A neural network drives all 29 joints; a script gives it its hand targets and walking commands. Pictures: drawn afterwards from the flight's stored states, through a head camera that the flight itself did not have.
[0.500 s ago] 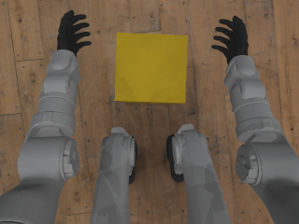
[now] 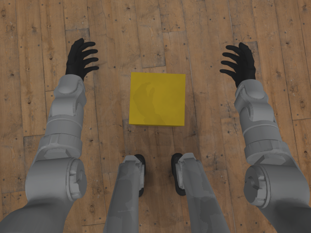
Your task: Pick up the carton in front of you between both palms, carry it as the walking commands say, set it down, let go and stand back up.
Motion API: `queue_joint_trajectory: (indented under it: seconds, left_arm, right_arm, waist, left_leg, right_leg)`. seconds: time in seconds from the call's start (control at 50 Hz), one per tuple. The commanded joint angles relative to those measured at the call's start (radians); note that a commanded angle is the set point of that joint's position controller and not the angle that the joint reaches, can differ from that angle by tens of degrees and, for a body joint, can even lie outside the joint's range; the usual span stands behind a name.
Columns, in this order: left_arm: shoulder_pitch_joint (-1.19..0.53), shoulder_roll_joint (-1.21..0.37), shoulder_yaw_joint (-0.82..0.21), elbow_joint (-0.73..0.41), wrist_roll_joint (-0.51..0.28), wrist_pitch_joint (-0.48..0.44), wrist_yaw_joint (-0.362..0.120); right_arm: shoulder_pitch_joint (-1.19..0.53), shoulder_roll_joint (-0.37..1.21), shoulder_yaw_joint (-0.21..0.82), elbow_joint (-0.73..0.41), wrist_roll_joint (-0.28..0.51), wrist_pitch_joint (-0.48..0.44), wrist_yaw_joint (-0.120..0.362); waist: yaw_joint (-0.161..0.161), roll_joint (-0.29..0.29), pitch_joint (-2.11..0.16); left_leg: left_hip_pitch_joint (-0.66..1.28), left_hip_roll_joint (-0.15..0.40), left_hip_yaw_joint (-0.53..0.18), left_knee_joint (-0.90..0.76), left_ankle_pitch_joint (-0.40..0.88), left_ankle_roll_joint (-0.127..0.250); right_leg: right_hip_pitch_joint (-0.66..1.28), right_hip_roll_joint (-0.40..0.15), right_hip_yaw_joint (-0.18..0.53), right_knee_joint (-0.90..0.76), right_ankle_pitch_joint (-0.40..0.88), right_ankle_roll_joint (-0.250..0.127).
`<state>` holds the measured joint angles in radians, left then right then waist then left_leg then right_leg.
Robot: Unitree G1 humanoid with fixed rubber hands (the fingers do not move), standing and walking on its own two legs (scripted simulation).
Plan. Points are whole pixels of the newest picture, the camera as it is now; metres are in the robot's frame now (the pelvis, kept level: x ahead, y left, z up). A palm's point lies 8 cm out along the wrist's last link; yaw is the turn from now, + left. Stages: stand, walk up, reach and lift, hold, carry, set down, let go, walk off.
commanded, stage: let go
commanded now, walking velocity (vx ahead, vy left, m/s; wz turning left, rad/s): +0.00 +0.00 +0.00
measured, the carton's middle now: (156, 103) +0.45 +0.00 -0.49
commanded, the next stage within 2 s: stand in 1.26 s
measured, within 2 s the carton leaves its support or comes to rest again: neither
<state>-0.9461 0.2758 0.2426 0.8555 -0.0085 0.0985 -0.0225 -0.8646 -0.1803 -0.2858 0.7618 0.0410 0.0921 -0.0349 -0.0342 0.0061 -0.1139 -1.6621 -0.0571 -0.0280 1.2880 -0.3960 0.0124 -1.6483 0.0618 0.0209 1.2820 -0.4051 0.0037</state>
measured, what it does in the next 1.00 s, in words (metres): rises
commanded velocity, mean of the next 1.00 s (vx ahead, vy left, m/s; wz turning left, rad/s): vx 0.00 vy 0.00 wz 0.00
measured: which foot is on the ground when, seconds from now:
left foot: down 0.00-1.00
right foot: down 0.00-1.00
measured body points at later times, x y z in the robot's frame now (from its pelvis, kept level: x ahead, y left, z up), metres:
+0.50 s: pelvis +0.07 +0.00 +0.12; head +0.25 +0.00 +0.53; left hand +0.38 +0.22 +0.01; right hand +0.37 -0.23 +0.01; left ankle +0.07 +0.10 -0.58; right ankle +0.07 -0.11 -0.58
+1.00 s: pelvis +0.09 +0.00 +0.16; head +0.10 +0.00 +0.61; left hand +0.26 +0.23 +0.09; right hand +0.26 -0.23 +0.08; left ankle +0.07 +0.10 -0.58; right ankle +0.07 -0.11 -0.58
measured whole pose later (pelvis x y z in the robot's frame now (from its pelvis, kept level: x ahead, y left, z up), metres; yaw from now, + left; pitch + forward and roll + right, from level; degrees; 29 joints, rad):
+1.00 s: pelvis +0.09 +0.00 +0.16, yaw +0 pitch -2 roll +0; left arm 0.23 0.22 0.04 0.44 0.00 0.10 -0.07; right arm 0.22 -0.21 -0.04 0.43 -0.01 0.11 0.08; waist 0.00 0.00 0.07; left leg -0.13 -0.04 -0.04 0.44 -0.26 0.02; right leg -0.13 0.04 0.05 0.44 -0.27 -0.02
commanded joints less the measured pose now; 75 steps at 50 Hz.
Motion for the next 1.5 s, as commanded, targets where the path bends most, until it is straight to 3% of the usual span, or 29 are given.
queue_joint_trajectory:
  seconds: [0.0, 0.1, 0.22, 0.3, 0.52, 0.62, 0.7, 0.94, 1.18, 1.2, 1.24, 1.26, 1.34, 1.42, 1.48]
  left_arm:
    - [-0.170, 0.089, 0.019, -0.086, 0.019, -0.028, -0.003]
    - [-0.012, 0.061, 0.020, -0.116, 0.070, -0.030, 0.013]
    - [0.246, 0.021, -0.015, -0.264, 0.092, -0.045, 0.033]
    - [0.372, 0.006, -0.046, -0.333, 0.058, -0.071, 0.024]
    - [0.839, 0.001, -0.103, -0.353, 0.027, -0.132, 0.003]
    - [0.993, 0.009, -0.130, -0.410, 0.015, -0.147, -0.004]
    - [1.091, 0.010, -0.150, -0.455, 0.007, -0.140, -0.011]
    - [1.121, 0.026, -0.176, -0.515, 0.006, -0.005, -0.051]
    - [1.117, 0.026, -0.167, -0.535, 0.028, 0.045, -0.050]
    - [1.169, 0.034, -0.162, -0.476, 0.005, 0.014, -0.033]
    - [1.149, 0.033, -0.173, -0.503, 0.009, 0.006, -0.021]
    - [1.117, 0.155, -0.141, -0.378, 0.046, -0.027, 0.022]
    - [1.119, 0.142, -0.153, -0.331, 0.056, -0.071, 0.040]
    - [1.114, 0.151, -0.160, -0.278, 0.050, -0.091, 0.037]
    - [1.120, 0.169, -0.163, -0.241, 0.046, -0.096, 0.043]
  right_arm:
    - [-0.144, -0.090, -0.016, -0.086, -0.017, -0.029, 0.010]
    - [0.003, -0.099, -0.001, -0.103, -0.063, -0.037, 0.029]
    - [0.248, -0.112, 0.049, -0.203, -0.102, -0.054, 0.061]
    - [0.362, -0.105, 0.085, -0.246, -0.082, -0.074, 0.075]
    - [0.809, -0.084, 0.165, -0.283, -0.037, -0.130, 0.080]
    - [0.964, -0.097, 0.191, -0.350, -0.034, -0.140, 0.081]
    - [1.044, -0.109, 0.206, -0.392, -0.031, -0.130, 0.088]
    - [1.042, -0.124, 0.218, -0.422, -0.051, 0.006, 0.111]
    - [1.035, -0.119, 0.210, -0.446, -0.065, 0.054, 0.110]
    - [0.983, -0.150, 0.209, -0.508, -0.077, 0.108, 0.083]
    - [1.017, -0.139, 0.222, -0.492, -0.072, 0.131, 0.068]
    - [1.003, -0.240, 0.195, -0.326, -0.065, 0.040, 0.024]
    - [1.012, -0.227, 0.202, -0.247, -0.081, -0.053, 0.013]
    - [0.990, -0.245, 0.206, -0.187, -0.077, -0.079, 0.018]
    - [0.999, -0.265, 0.209, -0.144, -0.078, -0.089, 0.013]
  waist:
    - [-0.001, 0.039, -0.840]
    - [0.008, 0.036, -0.892]
    - [0.007, 0.017, -0.831]
    - [0.004, 0.007, -0.698]
    - [0.016, -0.007, -0.458]
    - [0.017, -0.005, -0.319]
    - [0.026, 0.007, -0.172]
    - [0.031, -0.015, 0.171]
    - [0.037, -0.001, 0.187]
    - [0.037, -0.037, 0.137]
    - [0.039, -0.015, 0.154]
    - [0.050, 0.010, 0.159]
    - [0.031, 0.017, 0.144]
    - [0.035, 0.005, 0.073]
    - [0.033, -0.001, 0.053]
  left_leg:
    - [0.638, 0.005, 0.004, -0.165, 0.290, -0.036]
    - [0.798, 0.008, -0.005, -0.260, 0.369, -0.039]
    - [0.966, 0.010, -0.014, -0.382, 0.450, -0.034]
    - [1.005, 0.017, -0.021, -0.449, 0.463, -0.025]
    - [1.180, 0.022, -0.031, -0.630, 0.571, -0.026]
    - [1.335, 0.026, -0.029, -0.740, 0.561, -0.029]
    - [1.465, 0.026, -0.024, -0.827, 0.519, -0.030]
    - [1.541, 0.036, 0.006, -0.924, 0.235, -0.018]
    - [1.589, 0.033, 0.005, -0.903, 0.291, -0.017]
    - [1.629, 0.036, -0.004, -0.872, 0.340, -0.010]
    - [1.617, 0.033, -0.006, -0.869, 0.341, -0.011]
    - [1.434, 0.078, -0.034, -0.842, 0.230, -0.031]
    - [1.455, 0.098, -0.078, -0.865, 0.106, -0.016]
    - [1.481, 0.113, -0.087, -0.847, 0.283, -0.012]
    - [1.508, 0.118, -0.093, -0.843, 0.353, -0.010]
  right_leg:
    - [0.447, -0.002, -0.041, -0.174, 0.271, 0.042]
    - [0.586, -0.003, -0.038, -0.268, 0.327, 0.037]
    - [0.789, -0.009, -0.015, -0.385, 0.413, 0.017]
    - [0.902, -0.022, 0.011, -0.451, 0.457, 0.012]
    - [1.226, -0.040, 0.049, -0.614, 0.656, 0.017]
    - [1.347, -0.037, 0.041, -0.726, 0.630, 0.017]
    - [1.411, -0.032, 0.027, -0.824, 0.527, 0.017]
    - [1.491, -0.037, 0.003, -0.923, 0.231, 0.005]
    - [1.551, -0.033, 0.005, -0.904, 0.282, -0.002]
    - [1.547, -0.012, 0.003, -0.873, 0.269, 0.011]
    - [1.524, -0.011, 0.004, -0.866, 0.262, 0.008]
    - [1.433, -0.077, 0.037, -0.866, 0.236, 0.016]
    - [1.392, -0.098, 0.089, -0.883, 0.120, 0.000]
    - [1.444, -0.109, 0.090, -0.861, 0.289, -0.005]
    - [1.457, -0.117, 0.095, -0.860, 0.345, -0.008]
